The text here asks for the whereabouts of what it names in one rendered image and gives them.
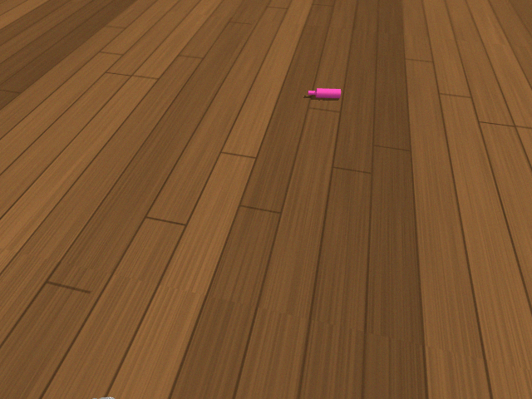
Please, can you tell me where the bottle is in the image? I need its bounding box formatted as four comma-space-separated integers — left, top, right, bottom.
308, 88, 341, 98

